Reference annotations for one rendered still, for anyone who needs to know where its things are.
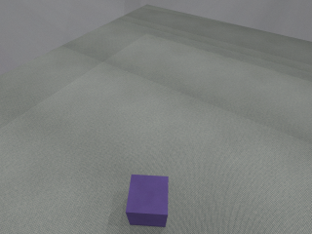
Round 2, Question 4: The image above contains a carton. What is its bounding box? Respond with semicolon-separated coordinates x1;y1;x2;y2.
126;175;169;227

